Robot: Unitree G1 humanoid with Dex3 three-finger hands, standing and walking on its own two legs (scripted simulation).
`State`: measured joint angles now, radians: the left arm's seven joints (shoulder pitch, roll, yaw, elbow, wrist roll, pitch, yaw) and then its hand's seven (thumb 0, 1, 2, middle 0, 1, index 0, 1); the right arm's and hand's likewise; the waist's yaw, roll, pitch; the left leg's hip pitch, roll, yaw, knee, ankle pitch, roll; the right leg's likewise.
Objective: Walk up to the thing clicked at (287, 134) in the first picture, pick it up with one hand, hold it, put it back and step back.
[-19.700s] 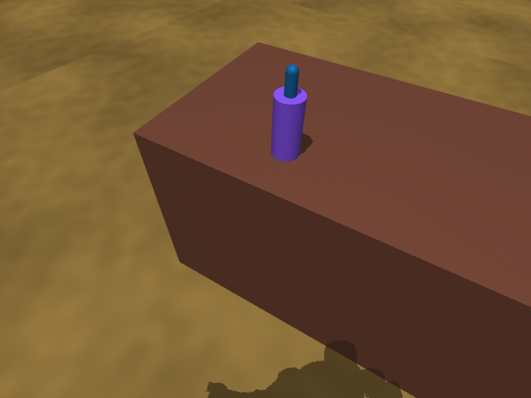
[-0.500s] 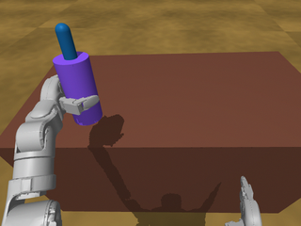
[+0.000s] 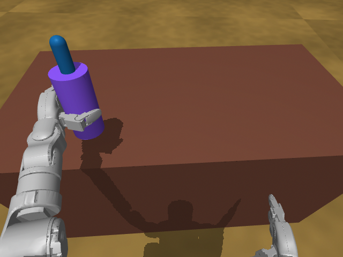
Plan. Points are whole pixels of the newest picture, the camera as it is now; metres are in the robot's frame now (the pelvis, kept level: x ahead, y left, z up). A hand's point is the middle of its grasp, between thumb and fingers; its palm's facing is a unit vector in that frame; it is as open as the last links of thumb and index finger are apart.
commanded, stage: crouch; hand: left
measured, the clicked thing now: (75, 90) +0.43 +0.19 +0.18
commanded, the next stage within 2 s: lower in 0.72 s
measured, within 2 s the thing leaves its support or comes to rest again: rests again in 1.98 s
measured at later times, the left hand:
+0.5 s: hand (89, 104) +0.47 +0.19 +0.11, palm faces +0.20 -0.98 +0.00, open 10.4 cm
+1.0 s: hand (92, 107) +0.49 +0.20 +0.08, palm faces +0.19 -0.98 +0.01, open 10.4 cm
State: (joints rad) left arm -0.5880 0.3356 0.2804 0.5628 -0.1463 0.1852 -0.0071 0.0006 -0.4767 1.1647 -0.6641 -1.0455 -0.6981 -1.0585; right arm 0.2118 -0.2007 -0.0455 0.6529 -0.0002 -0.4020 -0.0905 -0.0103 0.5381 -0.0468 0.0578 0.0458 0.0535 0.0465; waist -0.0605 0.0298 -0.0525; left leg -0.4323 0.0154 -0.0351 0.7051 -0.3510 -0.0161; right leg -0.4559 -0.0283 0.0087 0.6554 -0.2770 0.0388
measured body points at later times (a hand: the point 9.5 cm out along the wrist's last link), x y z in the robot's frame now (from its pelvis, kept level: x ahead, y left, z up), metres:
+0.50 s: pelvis +0.00 +0.00 -0.01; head +0.05 +0.00 +0.44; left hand +0.45 +0.25 +0.11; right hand +0.16 -0.27 -0.06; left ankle +0.01 +0.13 -0.72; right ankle +0.03 -0.15 -0.72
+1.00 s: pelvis +0.00 +0.00 -0.02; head +0.08 +0.02 +0.42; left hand +0.48 +0.25 +0.08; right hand +0.15 -0.26 -0.07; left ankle +0.01 +0.13 -0.72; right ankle +0.03 -0.15 -0.72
